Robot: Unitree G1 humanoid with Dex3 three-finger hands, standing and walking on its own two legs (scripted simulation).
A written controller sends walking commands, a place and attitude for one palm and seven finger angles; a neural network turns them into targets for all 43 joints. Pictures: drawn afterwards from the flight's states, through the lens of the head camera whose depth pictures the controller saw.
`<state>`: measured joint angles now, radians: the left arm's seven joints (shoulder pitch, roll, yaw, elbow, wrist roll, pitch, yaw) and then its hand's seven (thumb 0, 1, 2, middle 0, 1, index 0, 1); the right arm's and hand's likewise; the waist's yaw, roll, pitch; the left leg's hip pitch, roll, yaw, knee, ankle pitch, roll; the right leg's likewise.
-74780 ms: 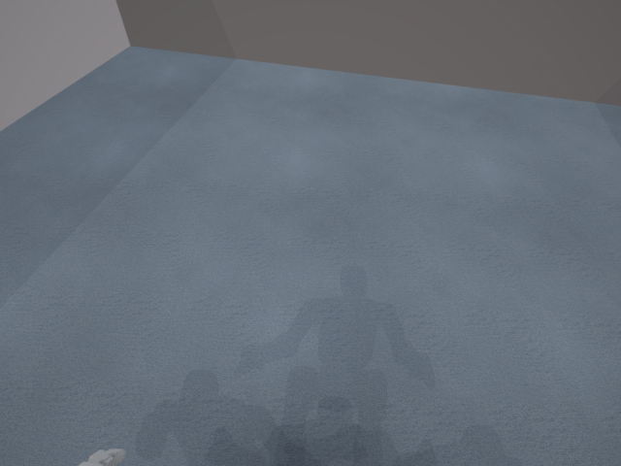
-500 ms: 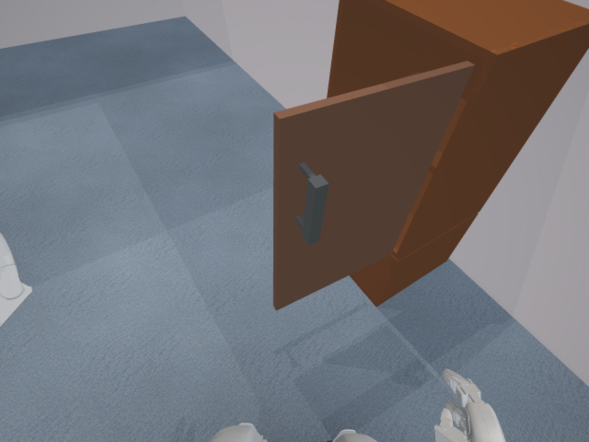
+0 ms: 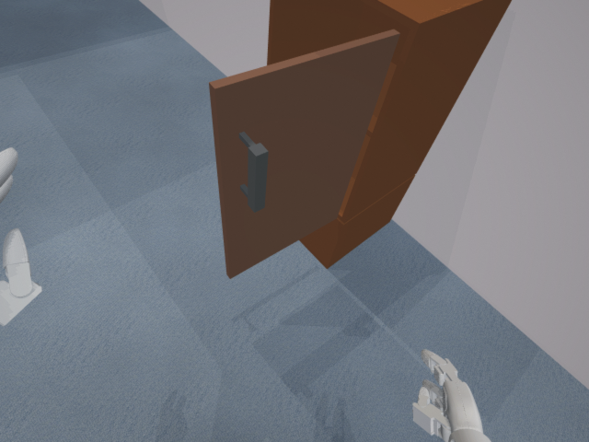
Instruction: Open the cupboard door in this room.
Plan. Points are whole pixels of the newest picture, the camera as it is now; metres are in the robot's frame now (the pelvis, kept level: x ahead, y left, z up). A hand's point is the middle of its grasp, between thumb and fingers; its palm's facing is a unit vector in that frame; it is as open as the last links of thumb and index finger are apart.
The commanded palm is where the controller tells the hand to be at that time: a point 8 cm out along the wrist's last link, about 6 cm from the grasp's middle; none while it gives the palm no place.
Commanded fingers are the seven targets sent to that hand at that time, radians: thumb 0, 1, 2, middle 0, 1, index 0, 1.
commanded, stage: step back with the hand held close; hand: left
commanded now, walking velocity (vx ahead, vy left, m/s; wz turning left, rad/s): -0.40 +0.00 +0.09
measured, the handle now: (250, 172) +0.55 +0.11 -0.01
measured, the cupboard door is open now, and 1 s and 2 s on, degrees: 86 86 86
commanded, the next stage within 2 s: stop stepping back and stand still in 0.16 s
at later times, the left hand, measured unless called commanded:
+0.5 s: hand out of the picture +0.06 +0.20 +0.17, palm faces +0.52 -0.72 -0.46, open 7.4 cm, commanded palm +0.02 +0.23 +0.17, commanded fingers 0.00 0.90 0.90 -0.20 -0.30 -0.20 -0.30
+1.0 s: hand out of the picture +0.03 +0.22 +0.16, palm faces +0.52 -0.74 -0.43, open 7.4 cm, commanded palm -0.04 +0.25 +0.17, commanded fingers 0.00 0.90 0.90 -0.20 -0.30 -0.20 -0.30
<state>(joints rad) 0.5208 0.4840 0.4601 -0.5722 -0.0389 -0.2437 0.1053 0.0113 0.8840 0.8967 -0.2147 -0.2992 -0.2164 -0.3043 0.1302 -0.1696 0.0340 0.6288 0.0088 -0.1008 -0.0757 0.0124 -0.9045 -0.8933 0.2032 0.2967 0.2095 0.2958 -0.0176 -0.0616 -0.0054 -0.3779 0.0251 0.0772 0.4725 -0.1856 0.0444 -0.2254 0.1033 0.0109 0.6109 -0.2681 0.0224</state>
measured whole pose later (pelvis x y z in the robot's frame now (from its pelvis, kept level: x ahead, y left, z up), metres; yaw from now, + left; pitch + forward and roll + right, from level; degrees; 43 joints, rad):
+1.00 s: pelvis -0.16 -0.06 -0.01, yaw +4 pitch -1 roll +0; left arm 0.48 0.37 0.40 -0.40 0.00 -0.22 0.16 0.01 0.89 0.90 -0.21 -0.30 -0.21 -0.30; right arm 0.25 -0.21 0.01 0.69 0.00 -0.11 -0.06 0.01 -0.91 -0.89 0.20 0.30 0.21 0.30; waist 0.00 0.00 -0.02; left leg -0.33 0.02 0.05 0.84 -0.44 0.02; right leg -0.30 0.00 -0.06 0.57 -0.25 -0.04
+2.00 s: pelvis -0.18 -0.06 +0.00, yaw +6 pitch -2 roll +0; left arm 0.23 0.18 0.01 1.12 0.01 0.01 0.02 0.00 0.91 0.90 -0.20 -0.30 -0.20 -0.30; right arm 0.25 -0.18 -0.01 1.13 -0.02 0.01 -0.02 0.00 -0.91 -0.89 0.20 0.30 0.20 0.29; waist -0.02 0.02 0.05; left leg -0.21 -0.01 0.01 0.41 -0.17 0.01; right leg -0.19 0.01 0.04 0.43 -0.21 0.00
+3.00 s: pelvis -0.14 -0.06 +0.01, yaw +6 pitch -1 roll +0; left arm 0.12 0.28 0.02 1.12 0.01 -0.01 0.01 0.00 0.91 0.90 -0.20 -0.30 -0.20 -0.30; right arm 0.11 -0.30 -0.01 1.13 -0.02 -0.01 -0.01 0.00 -0.91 -0.89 0.20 0.30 0.21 0.30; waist -0.01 0.01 0.06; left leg -0.13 0.00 0.01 0.33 -0.18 0.00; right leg -0.11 0.01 0.04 0.34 -0.22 -0.01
